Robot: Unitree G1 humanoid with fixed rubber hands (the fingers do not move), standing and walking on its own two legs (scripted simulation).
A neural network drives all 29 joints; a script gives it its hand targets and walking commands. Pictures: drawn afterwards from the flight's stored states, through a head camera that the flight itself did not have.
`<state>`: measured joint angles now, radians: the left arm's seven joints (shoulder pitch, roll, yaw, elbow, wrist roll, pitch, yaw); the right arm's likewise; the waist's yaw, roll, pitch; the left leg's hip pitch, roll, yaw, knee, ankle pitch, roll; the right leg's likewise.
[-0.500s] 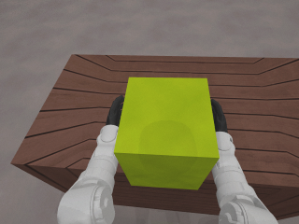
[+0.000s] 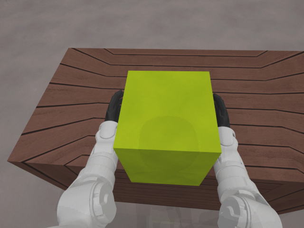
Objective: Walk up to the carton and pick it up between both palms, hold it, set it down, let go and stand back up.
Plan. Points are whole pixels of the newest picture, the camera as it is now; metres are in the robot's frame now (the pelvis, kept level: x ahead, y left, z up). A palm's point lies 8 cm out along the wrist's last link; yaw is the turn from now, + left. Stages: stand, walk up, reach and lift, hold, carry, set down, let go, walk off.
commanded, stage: set down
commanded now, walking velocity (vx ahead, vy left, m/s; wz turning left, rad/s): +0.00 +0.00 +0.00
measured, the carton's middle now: (166, 132) +0.38 -0.02 +0.01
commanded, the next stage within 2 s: none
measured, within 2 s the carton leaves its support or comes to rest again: neither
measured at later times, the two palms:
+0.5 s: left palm (108, 114) +0.44 +0.14 +0.03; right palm (220, 123) +0.40 -0.17 +0.01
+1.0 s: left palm (87, 103) +0.43 +0.18 +0.09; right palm (238, 110) +0.40 -0.19 +0.08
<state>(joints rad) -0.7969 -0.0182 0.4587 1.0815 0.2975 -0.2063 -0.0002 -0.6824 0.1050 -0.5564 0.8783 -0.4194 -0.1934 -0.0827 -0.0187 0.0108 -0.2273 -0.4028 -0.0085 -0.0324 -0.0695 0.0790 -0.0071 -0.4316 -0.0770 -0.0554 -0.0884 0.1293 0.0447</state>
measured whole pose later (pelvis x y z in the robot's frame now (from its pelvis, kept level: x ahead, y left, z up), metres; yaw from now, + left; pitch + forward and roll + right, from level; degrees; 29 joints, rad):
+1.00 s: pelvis -0.01 +0.01 +0.00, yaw +0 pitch +14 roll +0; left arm -0.79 0.29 -0.02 0.86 -0.23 0.17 0.06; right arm -0.72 -0.14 -0.15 0.80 0.07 0.12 -0.12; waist -0.04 0.00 -0.15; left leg -0.41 -0.01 -0.03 0.29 -0.12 -0.01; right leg -0.42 -0.08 -0.04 0.22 -0.05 0.05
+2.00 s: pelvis -0.01 +0.00 +0.01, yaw -1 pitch +4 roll +0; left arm -0.43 0.24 0.07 0.14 -0.13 0.56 0.01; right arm -0.36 -0.14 -0.10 0.19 0.15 0.39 -0.20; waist 0.01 -0.04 0.04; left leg -0.18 0.01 -0.02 0.23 -0.11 -0.02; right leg -0.21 -0.06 -0.04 0.20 -0.05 0.04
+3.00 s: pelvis +0.00 +0.00 +0.00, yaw -3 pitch +1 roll +0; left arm 0.17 0.20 -0.06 0.33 -0.11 -0.15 0.00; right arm 0.29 -0.14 0.09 0.31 0.15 -0.25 -0.12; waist 0.05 -0.02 0.03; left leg -0.15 0.02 0.01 0.36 -0.22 -0.01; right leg -0.19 -0.05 -0.01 0.31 -0.14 0.05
